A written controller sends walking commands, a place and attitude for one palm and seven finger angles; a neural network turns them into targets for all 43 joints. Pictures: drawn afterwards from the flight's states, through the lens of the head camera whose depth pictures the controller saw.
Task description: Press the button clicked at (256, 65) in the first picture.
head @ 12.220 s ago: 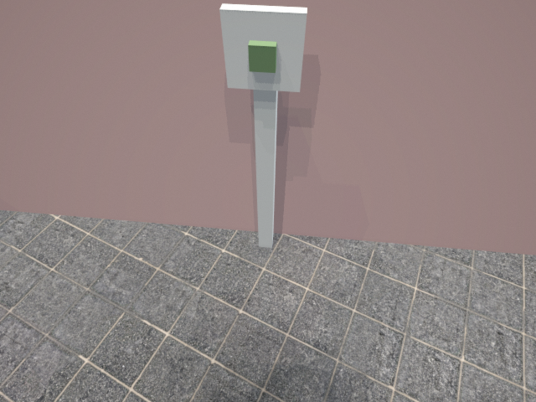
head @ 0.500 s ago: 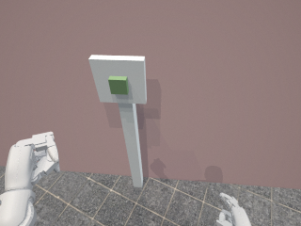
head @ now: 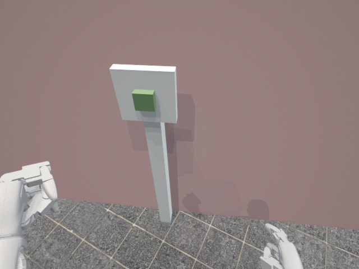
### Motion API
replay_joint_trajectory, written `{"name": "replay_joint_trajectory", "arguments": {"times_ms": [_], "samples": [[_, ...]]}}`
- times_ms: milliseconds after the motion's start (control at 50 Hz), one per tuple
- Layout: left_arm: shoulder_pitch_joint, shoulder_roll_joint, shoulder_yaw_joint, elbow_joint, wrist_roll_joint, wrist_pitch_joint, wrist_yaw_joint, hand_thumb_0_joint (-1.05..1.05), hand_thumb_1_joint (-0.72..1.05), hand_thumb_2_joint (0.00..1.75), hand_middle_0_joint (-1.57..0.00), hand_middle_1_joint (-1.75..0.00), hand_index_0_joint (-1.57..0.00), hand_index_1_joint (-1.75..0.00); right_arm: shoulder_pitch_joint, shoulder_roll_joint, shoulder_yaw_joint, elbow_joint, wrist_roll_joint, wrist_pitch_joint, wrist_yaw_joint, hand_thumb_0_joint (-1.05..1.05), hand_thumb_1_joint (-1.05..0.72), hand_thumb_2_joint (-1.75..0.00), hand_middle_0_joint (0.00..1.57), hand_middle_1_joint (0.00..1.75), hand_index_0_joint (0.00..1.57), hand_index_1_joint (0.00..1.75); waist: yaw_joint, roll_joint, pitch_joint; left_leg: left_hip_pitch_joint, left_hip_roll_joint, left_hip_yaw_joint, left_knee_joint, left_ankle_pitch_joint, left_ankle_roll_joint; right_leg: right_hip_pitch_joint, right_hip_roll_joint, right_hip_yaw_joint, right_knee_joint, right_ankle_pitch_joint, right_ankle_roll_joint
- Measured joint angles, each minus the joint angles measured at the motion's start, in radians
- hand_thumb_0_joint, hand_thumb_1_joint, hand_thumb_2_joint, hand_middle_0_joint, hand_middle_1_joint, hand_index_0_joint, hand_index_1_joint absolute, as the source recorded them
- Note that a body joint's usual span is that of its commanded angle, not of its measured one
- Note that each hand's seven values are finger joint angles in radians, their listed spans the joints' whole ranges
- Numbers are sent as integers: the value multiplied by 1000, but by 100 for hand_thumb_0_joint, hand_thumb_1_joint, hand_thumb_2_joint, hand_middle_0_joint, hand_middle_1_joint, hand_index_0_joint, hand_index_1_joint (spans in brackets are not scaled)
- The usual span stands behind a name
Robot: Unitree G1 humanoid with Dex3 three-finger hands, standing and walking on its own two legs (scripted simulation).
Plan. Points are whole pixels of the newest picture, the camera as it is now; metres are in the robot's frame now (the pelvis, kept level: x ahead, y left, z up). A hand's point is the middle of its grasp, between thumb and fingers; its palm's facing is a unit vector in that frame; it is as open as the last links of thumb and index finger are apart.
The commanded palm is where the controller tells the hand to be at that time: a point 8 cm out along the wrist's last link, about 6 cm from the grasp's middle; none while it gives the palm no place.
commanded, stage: step back with the hand held close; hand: left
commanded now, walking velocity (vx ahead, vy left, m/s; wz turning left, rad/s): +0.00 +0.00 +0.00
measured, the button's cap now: (144, 99) +0.53 +0.18 +0.12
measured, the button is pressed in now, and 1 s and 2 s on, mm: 0 0 0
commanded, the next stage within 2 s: stop stepping back and stand still in 1.24 s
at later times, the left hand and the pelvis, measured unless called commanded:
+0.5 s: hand (37, 207) +0.16 +0.26 +0.16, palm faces +0.29 -0.82 -0.49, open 3.1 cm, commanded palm +0.10 +0.30 +0.17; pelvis -0.04 +0.02 -0.01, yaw -1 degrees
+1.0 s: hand out of the picture +0.05 +0.29 +0.18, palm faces +0.44 -0.78 -0.43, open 3.1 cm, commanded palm -0.02 +0.32 +0.17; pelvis -0.13 +0.04 -0.01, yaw +4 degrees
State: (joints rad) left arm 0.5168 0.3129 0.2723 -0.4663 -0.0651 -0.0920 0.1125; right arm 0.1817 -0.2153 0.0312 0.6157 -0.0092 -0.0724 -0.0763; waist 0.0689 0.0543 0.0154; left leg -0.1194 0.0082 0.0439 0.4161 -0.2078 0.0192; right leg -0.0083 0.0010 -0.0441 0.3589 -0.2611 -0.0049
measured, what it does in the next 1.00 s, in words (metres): walks backwards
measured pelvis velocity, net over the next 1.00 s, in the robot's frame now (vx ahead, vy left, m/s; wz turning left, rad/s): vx -0.13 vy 0.04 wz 0.07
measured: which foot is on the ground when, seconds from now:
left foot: down 0.00-1.00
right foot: down 0.00-0.86, up 0.88-1.00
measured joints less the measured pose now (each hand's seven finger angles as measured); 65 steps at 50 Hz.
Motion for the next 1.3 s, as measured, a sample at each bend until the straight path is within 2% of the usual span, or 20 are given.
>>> {"name": "replay_joint_trajectory", "arguments": {"times_ms": [80,180,280,420,560,660,780,840,900,940,980,1040,1100,1120,1140,1200,1220,1240,1280,1300], "samples": [[-2,8,14,0,-1,-7,-5,2,89,89,-131,-149,-131,-150,5,-1,0,-5,2,10,3,1,-90,-90,21,30,20,30,-5,5,-3,-7,4,0,4,-1,-1,-4,4,0,-3,2,-1],[8,34,66,-1,6,-46,-8,2,89,89,-131,-149,-131,-150,-7,-15,-6,-33,5,57,15,1,-90,-90,21,30,20,30,-32,11,-8,-84,15,-3,30,0,1,-68,15,-1,-7,21,2],[66,36,41,-26,8,-43,-15,1,89,89,-130,-149,-131,-150,-14,-31,-29,-63,13,98,15,1,-90,-90,21,30,20,30,-56,1,8,-134,6,12,29,16,12,-135,3,12,21,26,14],[126,103,71,-117,2,-53,-5,2,89,89,-131,-149,-131,-150,-5,-21,-45,-90,23,124,7,1,-91,-90,21,30,20,30,-67,-39,22,-187,-2,24,62,22,24,-204,-8,22,84,19,24],[120,116,111,-141,3,-90,14,2,89,89,-130,-149,-131,-150,-10,-7,-37,-103,23,99,10,1,-91,-90,21,30,20,30,-67,-45,11,-231,-7,28,97,40,38,-258,-16,26,141,27,32],[110,81,101,-112,19,-110,19,1,89,89,-130,-149,-131,-150,-2,-2,-29,-106,20,71,10,1,-90,-90,21,30,20,30,-67,-29,2,-276,-4,17,136,49,44,-294,-13,14,171,39,32],[106,50,78,-129,34,-128,38,2,89,89,-131,-149,-131,-150,31,-3,-24,-77,7,44,8,1,-90,-90,21,30,20,30,-60,-32,-1,-327,-11,-9,182,-28,30,-317,-9,3,164,49,20],[98,58,77,-161,35,-143,50,2,89,89,-131,-149,-131,-150,38,-8,-22,-57,1,31,4,1,-90,-90,21,30,20,30,-60,-39,12,-335,-13,-11,187,25,36,-327,-9,4,177,86,31],[62,71,86,-149,52,-154,50,2,89,89,-131,-149,-131,-150,44,-5,-26,-44,-3,19,-5,1,-90,-90,21,30,20,30,-77,-20,18,-340,-4,-27,167,92,65,-357,28,26,309,-36,35],[35,89,102,-129,56,-157,46,2,89,89,-131,-149,-131,-150,52,9,-33,-35,-8,12,-3,1,-90,-90,21,30,20,30,-93,-6,9,-347,2,-44,129,136,70,-369,64,36,467,-113,25],[31,107,124,-122,50,-163,46,2,89,89,-131,-149,-131,-150,58,27,-35,-25,-9,6,9,1,-90,-90,21,30,20,30,-99,-9,-12,-358,9,-43,82,163,65,-345,85,32,535,-174,14],[73,117,149,-135,25,-170,49,2,89,89,-131,-149,-131,-150,52,45,-30,-21,-7,-6,27,1,-90,-90,21,30,20,30,-89,-25,-48,-382,13,-21,5,205,50,-255,87,4,430,-244,-2],[119,121,154,-166,4,-172,44,1,89,89,-131,-149,-131,-150,17,51,-22,-28,-9,-17,43,1,-90,-90,21,30,20,30,-54,-59,-57,-427,9,27,-21,242,25,-138,60,1,140,-187,-22],[115,107,137,-168,5,-176,39,1,89,89,-131,-149,-131,-150,-7,44,-22,-20,-7,-16,45,1,-90,-90,21,30,20,30,-39,-50,-40,-450,17,28,20,202,10,-143,64,7,115,-97,-25],[107,92,109,-166,7,-176,34,2,89,89,-131,-149,-131,-150,-24,37,-23,-3,-6,-9,43,1,-90,-90,21,30,20,30,-30,-35,-23,-459,21,10,91,112,-7,-143,73,11,125,-79,-24],[98,88,62,-169,19,-171,17,2,89,89,-131,-149,-131,-150,-11,39,-15,34,-1,5,34,1,-90,-90,21,30,20,30,-16,-63,-42,-425,-12,-14,280,-51,-29,-141,55,33,140,-105,-15],[98,92,63,-173,21,-168,14,2,89,89,-131,-149,-131,-150,-1,41,-9,32,0,12,28,1,-90,-90,21,30,20,30,-17,-80,-55,-386,-17,-13,276,-38,-29,-145,46,40,144,-110,-11],[93,93,67,-178,21,-163,13,2,89,89,-131,-149,-131,-150,7,37,-2,24,2,17,20,1,-90,-90,21,30,20,30,-22,-86,-64,-333,-15,-15,228,39,-26,-153,43,44,158,-112,-6],[40,100,79,-164,18,-155,11,1,89,89,-131,-149,-131,-150,-8,30,-3,12,3,16,8,1,-90,-90,21,30,20,30,-42,-93,-48,-282,-29,-17,128,59,30,-209,34,44,248,-89,11],[1,108,86,-144,17,-154,11,1,89,89,-131,-149,-131,-150,-27,31,-8,10,2,8,10,1,-90,-90,21,30,20,30,-47,-100,-21,-271,-35,-11,103,76,45,-248,34,62,322,-113,15]]}}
